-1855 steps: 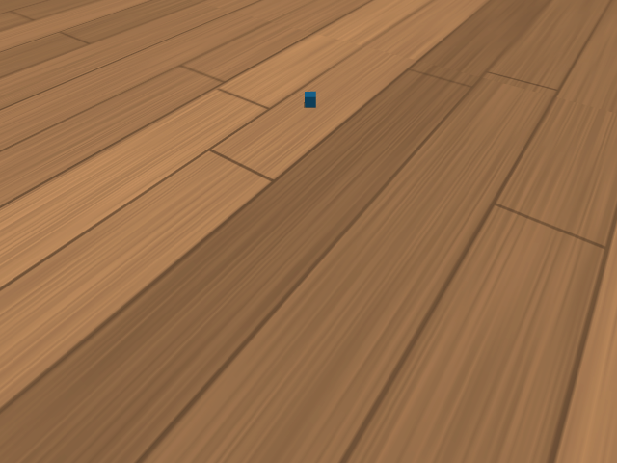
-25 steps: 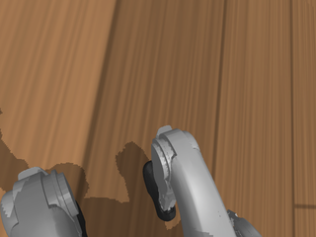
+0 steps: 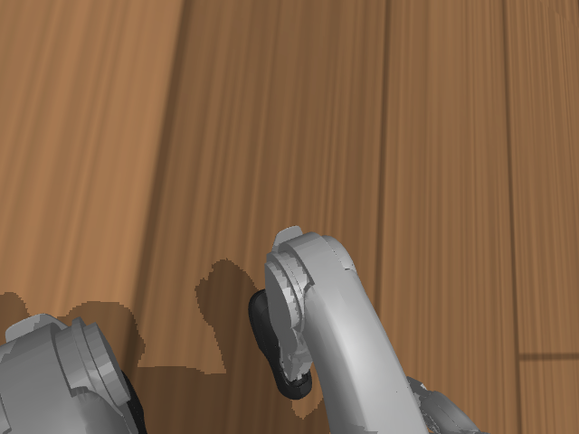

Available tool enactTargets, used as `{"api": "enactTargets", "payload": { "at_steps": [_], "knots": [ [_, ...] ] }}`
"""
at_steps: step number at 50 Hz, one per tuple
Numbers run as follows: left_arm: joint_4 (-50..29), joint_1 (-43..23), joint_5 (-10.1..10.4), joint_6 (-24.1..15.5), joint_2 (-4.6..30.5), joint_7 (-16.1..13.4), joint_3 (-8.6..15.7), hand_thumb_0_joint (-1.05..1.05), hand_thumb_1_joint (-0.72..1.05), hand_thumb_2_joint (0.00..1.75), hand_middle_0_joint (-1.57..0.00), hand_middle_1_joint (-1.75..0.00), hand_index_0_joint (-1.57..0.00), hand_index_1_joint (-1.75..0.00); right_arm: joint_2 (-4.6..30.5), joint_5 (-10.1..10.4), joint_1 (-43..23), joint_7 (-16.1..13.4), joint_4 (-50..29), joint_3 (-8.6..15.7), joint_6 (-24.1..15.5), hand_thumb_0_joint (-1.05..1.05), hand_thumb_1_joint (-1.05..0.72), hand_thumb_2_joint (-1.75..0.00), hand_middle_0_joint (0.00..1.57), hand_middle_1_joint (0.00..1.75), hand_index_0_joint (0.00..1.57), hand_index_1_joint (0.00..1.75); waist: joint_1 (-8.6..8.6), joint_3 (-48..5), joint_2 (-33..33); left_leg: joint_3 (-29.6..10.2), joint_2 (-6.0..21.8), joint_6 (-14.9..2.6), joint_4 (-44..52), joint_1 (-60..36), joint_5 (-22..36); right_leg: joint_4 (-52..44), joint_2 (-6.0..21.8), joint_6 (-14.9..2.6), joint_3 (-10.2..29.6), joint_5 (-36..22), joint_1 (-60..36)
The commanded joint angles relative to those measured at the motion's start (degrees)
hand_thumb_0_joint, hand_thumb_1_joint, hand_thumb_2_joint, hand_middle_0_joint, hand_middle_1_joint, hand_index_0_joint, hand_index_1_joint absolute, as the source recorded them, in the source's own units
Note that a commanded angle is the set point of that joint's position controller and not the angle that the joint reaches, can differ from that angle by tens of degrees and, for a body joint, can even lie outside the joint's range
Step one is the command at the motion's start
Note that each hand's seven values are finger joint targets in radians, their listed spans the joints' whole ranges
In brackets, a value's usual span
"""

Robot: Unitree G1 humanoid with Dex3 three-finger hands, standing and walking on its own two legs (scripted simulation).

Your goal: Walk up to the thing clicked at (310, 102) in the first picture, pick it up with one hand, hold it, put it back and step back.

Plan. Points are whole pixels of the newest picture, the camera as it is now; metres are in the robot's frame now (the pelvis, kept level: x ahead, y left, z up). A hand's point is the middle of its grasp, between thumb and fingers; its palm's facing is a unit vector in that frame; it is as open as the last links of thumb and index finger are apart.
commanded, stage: rest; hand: left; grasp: from above
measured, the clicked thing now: out of the picture +0.47 +0.34 -0.27
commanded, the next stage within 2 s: open in 0.22 s
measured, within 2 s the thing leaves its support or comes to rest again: rests again in 0.44 s
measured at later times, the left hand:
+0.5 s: hand out of the picture +0.46 +0.34 -0.23, palm faces -0.44 -0.17 -0.88, open 9.9 cm
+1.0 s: hand out of the picture +0.47 +0.34 -0.24, palm faces -0.43 -0.18 -0.88, open 12.9 cm
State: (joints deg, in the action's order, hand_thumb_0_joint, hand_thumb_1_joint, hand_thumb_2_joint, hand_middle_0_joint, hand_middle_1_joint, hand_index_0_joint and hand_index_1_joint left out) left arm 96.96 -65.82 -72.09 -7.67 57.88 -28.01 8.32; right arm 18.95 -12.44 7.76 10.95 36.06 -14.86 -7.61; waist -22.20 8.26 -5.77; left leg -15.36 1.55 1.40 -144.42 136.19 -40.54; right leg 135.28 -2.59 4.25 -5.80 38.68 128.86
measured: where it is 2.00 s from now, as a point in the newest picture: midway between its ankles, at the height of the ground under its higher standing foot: (215, 402)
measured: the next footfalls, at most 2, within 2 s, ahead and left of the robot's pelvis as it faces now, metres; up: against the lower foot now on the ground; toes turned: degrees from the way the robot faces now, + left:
none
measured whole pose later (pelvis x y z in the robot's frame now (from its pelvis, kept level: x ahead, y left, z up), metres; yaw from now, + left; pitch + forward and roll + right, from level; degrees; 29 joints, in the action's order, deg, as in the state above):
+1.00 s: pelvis +0.00 +0.00 +0.00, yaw -1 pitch +30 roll -15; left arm 97.7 -65.8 -71.5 -7.1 60.7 -29.6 7.6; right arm 19.6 -13.5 7.6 12.4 35.7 -17.5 -10.0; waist -23.5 9.7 -7.0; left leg -16.7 1.6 1.2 -145.0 135.9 -41.1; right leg 134.5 -2.8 4.3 -7.0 38.6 127.8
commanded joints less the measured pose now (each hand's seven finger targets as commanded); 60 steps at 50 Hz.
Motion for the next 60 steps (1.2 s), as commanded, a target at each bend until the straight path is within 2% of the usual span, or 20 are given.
{"api": "enactTargets", "payload": {
  "at_steps": [1, 2, 3, 5, 9, 10, 13, 16, 22, 26, 30, 34, 41, 43, 46, 51, 52, 53, 57, 60],
  "knots": [
    [-5.6, -14.0, -0.4, -0.4, 14.1, -2.6, 0.3, 0.00, 0.83, 0.68, -1.16, -0.56, -1.17, -0.55, 18.0, -0.6, 12.4, -0.5, 1.7, 5.3, 0.0, 0.00, -0.90, -0.90, 0.20, 0.30, 0.20, 0.30, -2.33, -38.7, 29.0, 7.8, 1.3, -1.96, 14.5, -30.0, 12.1, -11.3, -2.2, -5.25, -8.7, -14.9, -21.1],
    [-5.7, -14.9, -0.2, -0.5, 14.0, -2.8, 0.3, 0.00, 0.84, 0.66, -1.16, -0.56, -1.17, -0.55, 18.0, -0.6, 12.3, -0.4, 1.3, 4.9, 0.0, 0.00, -0.89, -0.90, 0.20, 0.30, 0.20, 0.30, -2.78, -37.8, 28.6, 7.6, 1.3, -1.99, 14.4, -29.4, 12.1, -11.3, -2.1, -5.21, -8.9, -14.8, -20.2],
    [-5.4, -15.0, 0.0, -0.5, 10.6, -2.6, -2.1, 0.00, 0.82, 0.66, -1.14, -0.56, -1.16, -0.55, 17.5, -0.5, 11.4, -0.3, 0.6, 4.7, -0.3, 0.00, -0.90, -0.90, 0.20, 0.30, 0.20, 0.30, -2.99, -37.3, 28.2, 7.6, 1.2, -1.98, 14.4, -29.8, 11.8, -11.3, -2.2, -5.27, -8.9, -14.7, -19.6],
    [-3.8, -14.2, 0.2, -0.7, 13.3, -3.2, -1.0, 0.00, 0.81, 0.65, -1.13, -0.56, -1.15, -0.54, 18.3, -0.4, 11.6, -0.5, 1.5, 4.6, -0.3, 0.00, -0.89, -0.90, 0.20, 0.30, 0.20, 0.30, -3.17, -37.0, 27.1, 7.4, 1.4, -2.23, 14.0, -28.7, 11.3, -11.7, -2.4, -5.00, -9.0, -14.5, -19.8],
    [-5.2, -16.1, 0.2, -1.1, 11.9, -3.8, -2.6, 0.00, 0.78, 0.63, -1.12, -0.54, -1.13, -0.53, 17.9, -0.7, 11.1, -0.5, 1.2, 4.0, -0.6, 0.00, -0.89, -0.90, 0.20, 0.30, 0.20, 0.30, -2.97, -37.8, 28.8, 7.0, 1.4, -1.65, 14.7, -30.4, 13.3, -11.1, -2.4, -5.18, -9.4, -16.0, -20.2],
    [-1.3, -13.5, -0.2, -0.7, 12.6, -3.8, -1.9, 0.00, 0.79, 0.62, -1.12, -0.55, -1.13, -0.54, 18.3, -0.7, 11.6, -0.4, 1.7, 4.0, -0.6, 0.00, -0.90, -0.90, 0.20, 0.30, 0.20, 0.30, -3.33, -35.4, 28.3, 6.9, 1.5, -1.78, 14.3, -30.0, 12.9, -11.0, -2.3, -5.14, -9.6, -15.5, -19.1],
    [-2.5, -15.8, 0.0, -1.3, 13.7, -3.9, -1.7, 0.00, 0.77, 0.62, -1.11, -0.54, -1.12, -0.53, 18.6, -0.9, 11.4, -0.3, 1.6, 3.5, -0.8, 0.00, -0.90, -0.90, 0.20, 0.30, 0.20, 0.30, -3.93, -35.1, 27.6, 6.8, 1.5, -2.00, 14.2, -28.3, 11.5, -11.3, -2.4, -5.02, -9.4, -14.7, -19.6],
    [-0.6, -14.4, -0.1, -1.1, 12.0, -4.2, -3.1, 0.00, 0.78, 0.65, -1.13, -0.55, -1.13, -0.54, 18.5, -1.2, 11.0, -0.3, 1.2, 3.3, -1.1, 0.00, -0.90, -0.90, 0.20, 0.30, 0.20, 0.30, -4.35, -33.5, 26.4, 6.8, 1.5, -2.06, 14.3, -27.7, 10.3, -11.8, -2.6, -4.93, -9.5, -13.9, -19.3],
    [-1.6, -15.2, 0.0, -1.0, 13.4, -4.7, -3.1, 0.00, 0.30, 0.54, -0.67, -0.54, -0.68, -0.53, 18.2, -1.1, 11.4, -0.3, 1.3, 2.6, -1.5, 0.00, -0.89, -0.90, 0.20, 0.30, 0.20, 0.30, -4.33, -35.4, 26.7, 6.6, 1.7, -2.03, 14.1, -28.7, 12.1, -11.8, -2.7, -4.72, -9.5, -15.6, -21.1],
    [-2.1, -15.0, 0.3, -0.8, 14.0, -5.1, -2.9, 0.00, -0.01, 0.56, -0.52, -0.59, -0.53, -0.58, 18.5, -1.1, 11.0, -0.5, 1.2, 2.6, -1.8, 0.00, -0.89, -0.90, 0.20, 0.30, 0.20, 0.30, -3.72, -35.5, 29.0, 6.4, 1.8, -1.54, 14.8, -30.6, 12.2, -11.4, -2.5, -5.00, -9.7, -15.4, -20.4],
    [-2.6, -15.8, 0.1, -0.7, 14.1, -5.2, -2.9, 0.00, -0.13, 0.64, -0.43, -0.65, -0.43, -0.65, 18.5, -1.2, 10.5, -0.2, 1.0, 2.2, -1.9, 0.00, -0.89, -0.90, 0.20, 0.30, 0.20, 0.30, -4.51, -34.5, 30.5, 6.0, 1.9, -1.14, 15.4, -31.6, 11.4, -11.0, -2.5, -5.25, -10.0, -14.6, -18.9],
    [-4.7, -16.7, -0.4, -0.4, 15.9, -5.8, -2.0, 0.00, -0.19, 0.70, -0.37, -0.72, -0.37, -0.71, 18.8, -1.4, 10.4, -0.2, 1.2, 2.3, -2.1, 0.00, -0.89, -0.90, 0.20, 0.30, 0.20, 0.30, -3.74, -35.9, 31.7, 6.6, 1.8, -1.25, 14.7, -31.5, 11.7, -11.3, -2.5, -5.18, -9.7, -15.1, -19.8],
    [-6.3, -15.7, 0.8, 0.7, 14.3, -5.3, -1.7, 0.00, -0.33, 0.81, -0.26, -0.79, -0.26, -0.80, 19.4, -1.2, 10.4, 0.4, 1.0, 3.2, -2.4, 0.00, -0.89, -0.90, 0.20, 0.30, 0.20, 0.30, -3.50, -37.4, 33.3, 5.8, 2.0, -0.76, 14.7, -33.5, 15.6, -10.3, -2.1, -5.35, -10.1, -17.6, -19.0],
    [-4.3, -15.1, 0.7, 1.0, 13.7, -4.4, -2.0, 0.00, -0.35, 0.83, -0.24, -0.83, -0.23, -0.83, 19.1, -1.3, 11.1, 0.8, 1.2, 3.0, -2.5, 0.00, -0.89, -0.90, 0.20, 0.30, 0.20, 0.30, -4.90, -34.3, 31.7, 6.3, 1.8, -1.23, 14.1, -31.4, 14.3, -10.7, -2.3, -5.10, -9.9, -17.0, -18.8],
    [-7.5, -15.0, 1.0, 0.6, 15.4, -4.0, -0.3, 0.00, -0.37, 0.85, -0.23, -0.83, -0.22, -0.84, 19.6, -1.1, 11.2, 0.9, 1.6, 3.3, -2.5, 0.00, -0.89, -0.90, 0.20, 0.30, 0.20, 0.30, -3.70, -37.3, 33.8, 6.0, 1.9, -0.65, 14.5, -33.9, 16.6, -10.7, -2.0, -5.48, -9.9, -17.6, -19.4],
    [-7.3, -14.2, 1.1, 0.4, 15.5, -3.1, 0.0, 0.00, -0.41, 0.89, -0.18, -0.88, -0.18, -0.89, 19.6, -0.8, 12.1, 1.2, 1.1, 3.5, -2.3, 0.00, -0.89, -0.90, 0.20, 0.30, 0.20, 0.30, -3.90, -36.5, 31.5, 6.4, 1.7, -1.17, 14.1, -32.0, 15.7, -11.1, -2.2, -5.37, -9.7, -17.4, -20.4],
    [-7.6, -14.0, 1.4, 0.2, 16.0, -3.1, 0.2, 0.00, -0.41, 0.89, -0.18, -0.88, -0.17, -0.89, 19.8, -0.8, 11.6, 1.0, 0.7, 3.6, -2.2, 0.00, -0.89, -0.90, 0.20, 0.30, 0.20, 0.30, -3.15, -37.2, 31.4, 6.2, 1.7, -1.15, 14.5, -32.0, 14.7, -11.2, -2.2, -5.51, -9.8, -16.3, -20.1],
    [-7.3, -14.1, 1.4, 0.1, 14.1, -2.9, -1.5, 0.00, -0.42, 0.90, -0.18, -0.88, -0.17, -0.89, 19.9, -0.8, 10.9, 1.0, 0.1, 3.7, -2.2, 0.00, -0.89, -0.90, 0.20, 0.30, 0.20, 0.30, -3.75, -37.2, 31.8, 6.2, 1.8, -1.11, 14.4, -32.1, 14.7, -11.3, -2.2, -5.49, -9.8, -16.6, -20.2],
    [-7.7, -13.9, 1.3, -0.5, 15.7, -2.9, -0.3, 0.00, -0.42, 0.93, -0.18, -0.90, -0.17, -0.91, 19.8, -1.0, 12.0, 0.8, 0.7, 3.7, -2.0, 0.00, -0.89, -0.90, 0.20, 0.30, 0.20, 0.30, -3.98, -37.2, 30.1, 6.7, 1.7, -1.51, 14.0, -31.1, 14.4, -11.9, -2.4, -5.06, -9.3, -17.0, -22.3],
    [-8.3, -14.3, 1.3, -0.6, 15.2, -3.1, -1.2, 0.00, -0.43, 0.93, -0.15, -0.93, -0.15, -0.93, 19.4, -0.8, 11.8, 0.7, 0.6, 3.5, -2.1, 0.00, -0.89, -0.90, 0.20, 0.30, 0.20, 0.30, -3.80, -37.7, 30.9, 6.6, 1.8, -1.43, 14.4, -32.0, 14.3, -11.7, -2.5, -5.06, -9.5, -17.0, -22.2]
  ]
}}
